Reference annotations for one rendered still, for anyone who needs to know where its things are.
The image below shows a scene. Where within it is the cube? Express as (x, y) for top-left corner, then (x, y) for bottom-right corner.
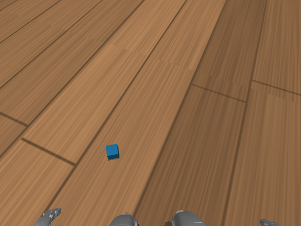
(106, 144), (119, 160)

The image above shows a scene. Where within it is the left robot hand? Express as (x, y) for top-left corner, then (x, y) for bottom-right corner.
(34, 208), (61, 226)

